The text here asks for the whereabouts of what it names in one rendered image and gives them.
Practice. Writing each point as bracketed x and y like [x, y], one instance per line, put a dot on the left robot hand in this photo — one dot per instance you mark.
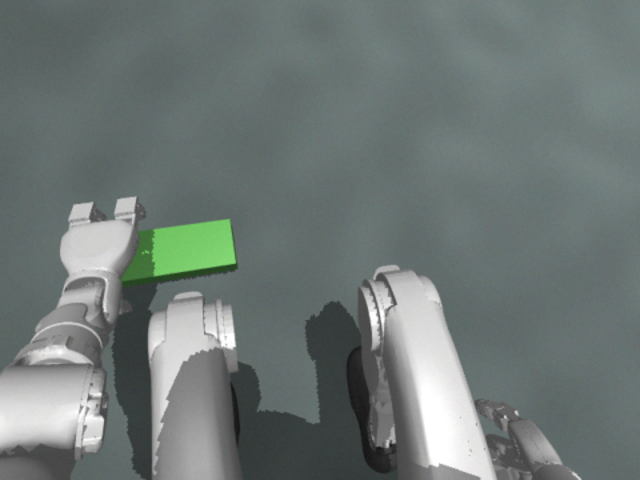
[95, 243]

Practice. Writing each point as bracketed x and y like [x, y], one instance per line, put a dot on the carton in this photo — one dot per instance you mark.
[182, 251]

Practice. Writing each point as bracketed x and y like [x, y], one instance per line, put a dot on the right robot hand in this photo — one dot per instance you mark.
[526, 451]

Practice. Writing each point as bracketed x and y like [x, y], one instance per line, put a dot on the right robot foot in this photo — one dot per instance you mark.
[379, 459]

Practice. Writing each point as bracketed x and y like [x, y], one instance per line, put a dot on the right robot arm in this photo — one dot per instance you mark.
[555, 472]

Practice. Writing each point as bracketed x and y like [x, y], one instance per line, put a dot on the left robot arm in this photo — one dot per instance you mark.
[53, 404]

